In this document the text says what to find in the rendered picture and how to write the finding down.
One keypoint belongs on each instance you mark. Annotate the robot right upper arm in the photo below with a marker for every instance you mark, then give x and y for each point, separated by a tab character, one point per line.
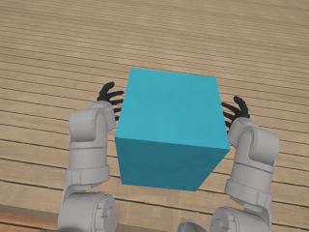
229	219

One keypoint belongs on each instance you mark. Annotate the robot left forearm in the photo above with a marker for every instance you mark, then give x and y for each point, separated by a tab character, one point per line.
88	168

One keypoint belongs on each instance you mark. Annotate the carton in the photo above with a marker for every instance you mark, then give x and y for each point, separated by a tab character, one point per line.
171	131

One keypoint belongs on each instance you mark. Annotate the robot right hand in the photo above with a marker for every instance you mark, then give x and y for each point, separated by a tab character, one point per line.
243	112

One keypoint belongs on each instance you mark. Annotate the robot right forearm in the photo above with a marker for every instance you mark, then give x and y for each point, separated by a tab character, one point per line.
254	163

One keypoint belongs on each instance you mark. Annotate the right robot shin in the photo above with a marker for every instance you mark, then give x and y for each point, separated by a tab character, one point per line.
190	220

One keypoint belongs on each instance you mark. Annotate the robot left hand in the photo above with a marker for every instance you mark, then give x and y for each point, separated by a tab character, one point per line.
104	96

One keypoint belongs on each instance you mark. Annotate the right robot thigh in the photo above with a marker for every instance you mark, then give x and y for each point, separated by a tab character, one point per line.
190	227

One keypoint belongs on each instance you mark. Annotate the robot left upper arm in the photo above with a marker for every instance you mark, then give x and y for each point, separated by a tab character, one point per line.
91	211

